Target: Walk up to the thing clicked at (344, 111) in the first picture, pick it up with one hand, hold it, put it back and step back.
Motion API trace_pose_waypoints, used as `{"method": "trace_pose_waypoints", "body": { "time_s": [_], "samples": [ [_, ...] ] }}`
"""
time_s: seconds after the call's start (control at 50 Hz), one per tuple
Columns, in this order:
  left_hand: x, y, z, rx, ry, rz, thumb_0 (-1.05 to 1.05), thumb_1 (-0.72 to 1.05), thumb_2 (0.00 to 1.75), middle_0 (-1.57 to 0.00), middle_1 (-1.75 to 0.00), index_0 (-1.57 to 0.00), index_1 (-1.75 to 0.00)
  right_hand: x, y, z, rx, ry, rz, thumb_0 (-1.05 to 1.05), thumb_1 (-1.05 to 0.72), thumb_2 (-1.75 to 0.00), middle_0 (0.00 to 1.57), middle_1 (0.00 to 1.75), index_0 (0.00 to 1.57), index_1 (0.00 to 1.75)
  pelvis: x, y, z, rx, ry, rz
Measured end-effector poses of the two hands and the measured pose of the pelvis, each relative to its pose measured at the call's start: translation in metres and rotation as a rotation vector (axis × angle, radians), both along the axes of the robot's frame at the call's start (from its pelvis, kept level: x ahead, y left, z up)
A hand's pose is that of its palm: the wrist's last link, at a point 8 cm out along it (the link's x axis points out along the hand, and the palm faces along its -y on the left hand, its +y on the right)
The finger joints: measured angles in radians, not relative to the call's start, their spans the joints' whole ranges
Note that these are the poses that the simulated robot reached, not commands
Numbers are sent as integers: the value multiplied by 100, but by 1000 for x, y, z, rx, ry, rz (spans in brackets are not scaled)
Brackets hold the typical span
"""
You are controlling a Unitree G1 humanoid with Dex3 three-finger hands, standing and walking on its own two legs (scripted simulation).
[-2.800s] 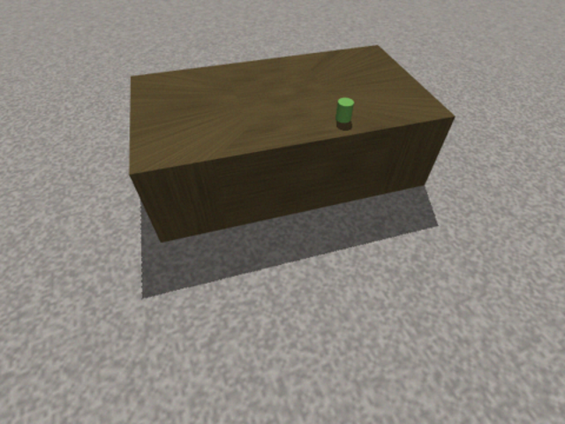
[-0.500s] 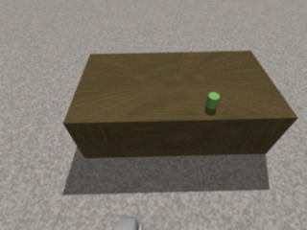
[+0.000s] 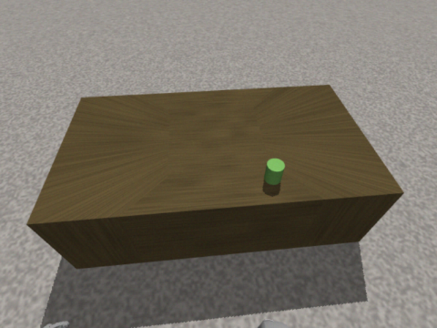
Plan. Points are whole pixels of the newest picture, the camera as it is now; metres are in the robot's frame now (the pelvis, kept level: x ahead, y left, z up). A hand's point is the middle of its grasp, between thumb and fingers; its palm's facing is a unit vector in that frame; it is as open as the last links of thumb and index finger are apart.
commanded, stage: walk up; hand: right
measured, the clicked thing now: (274, 171) +0.68 -0.21 -0.29
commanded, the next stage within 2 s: stand in 1.86 s
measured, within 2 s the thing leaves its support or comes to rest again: neither
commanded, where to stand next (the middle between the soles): +0.26 -0.02 m, yaw +2 degrees
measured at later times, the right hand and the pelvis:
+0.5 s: hand (349, 270) +0.25 -0.29 -0.12, palm faces -0.08 +0.91 -0.40, open 7.4 cm; pelvis +0.14 -0.02 +0.00, yaw +2 degrees
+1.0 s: hand (348, 272) +0.26 -0.30 -0.15, palm faces -0.07 +0.94 -0.32, open 7.4 cm; pelvis +0.18 -0.05 +0.01, yaw +2 degrees
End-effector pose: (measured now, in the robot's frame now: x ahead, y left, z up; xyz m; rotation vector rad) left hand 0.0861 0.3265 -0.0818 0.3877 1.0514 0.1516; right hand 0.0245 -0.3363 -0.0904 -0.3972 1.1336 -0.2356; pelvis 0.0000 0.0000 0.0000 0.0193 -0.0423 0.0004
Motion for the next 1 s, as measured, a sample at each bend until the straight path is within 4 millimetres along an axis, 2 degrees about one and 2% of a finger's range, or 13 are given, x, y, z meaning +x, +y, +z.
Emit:
{"method": "trace_pose_waypoints", "body": {
  "time_s": [0.04, 0.08, 0.22, 0.36, 0.42, 0.48, 0.6, 0.7, 0.76, 0.88, 1.0],
  "samples": [
    [12, -8, 2, 28, -29, 15, 1, 91, 89, -20, -30, -20, -30, 14, -14, -12, -1, 29, -3, 1, -90, -90, 21, 30, 20, 31, 13, -12, -6, -21, -8, 11],
    [16, -17, 6, 36, -33, 35, 0, 91, 89, -20, -30, -20, -30, 32, -20, -17, 8, 50, 1, 1, -90, -90, 20, 30, 20, 30, 24, -19, -3, -14, -9, 12],
    [13, -36, 14, 28, 65, 94, 0, 91, 89, -20, -30, -21, -30, 103, -16, -8, 70, 24, 66, 1, -90, -90, 20, 30, 20, 30, 66, -32, 13, -18, 6, 22],
    [23, -36, -7, -9, 141, 138, 1, 90, 89, -21, -30, -21, -31, 173, -3, 2, 55, 5, 119, 1, -90, -90, 20, 30, 20, 30, 112, -30, 10, -26, 11, 36],
    [38, -33, -24, -24, 164, 148, 1, 90, 89, -21, -30, -21, -31, 202, 3, 1, 28, -39, 127, 1, -90, -90, 20, 30, 20, 30, 129, -24, 1, -16, 4, 42],
    [62, -38, -29, -34, 168, 140, 1, 91, 89, -20, -30, -20, -30, 220, 7, 7, 30, -78, 113, 1, -90, -90, 20, 30, 20, 30, 140, -23, 3, -24, -5, 41],
    [107, -48, -24, -37, 115, 105, 1, 91, 89, -20, -30, -20, -30, 237, -1, 13, 21, -76, 103, 1, -90, -90, 21, 30, 20, 31, 157, -32, 8, -23, 1, 33],
    [125, -55, -25, 19, 100, 106, 0, 91, 89, -20, -30, -20, -30, 249, -19, -9, 42, -57, 73, 1, -90, -90, 20, 30, 20, 31, 167, -47, -4, -32, -1, 29],
    [130, -61, -21, 36, 105, 105, 1, 91, 89, -20, -30, -20, -30, 252, -22, -20, 63, -24, 47, 1, -90, -90, 20, 30, 20, 30, 171, -52, -4, -27, 3, 28],
    [149, -59, -16, 44, 93, 98, 1, 90, 89, -21, -30, -21, -30, 246, -16, -30, 84, 31, 37, 1, -90, -90, 20, 30, 20, 30, 173, -49, -2, -6, 14, 37],
    [168, -62, -12, 18, 73, 95, 1, 91, 89, -20, -30, -21, -30, 234, -8, -26, 103, 85, 17, 1, -90, -90, 20, 30, 20, 30, 176, -47, 7, -14, 9, 36]
  ]
}}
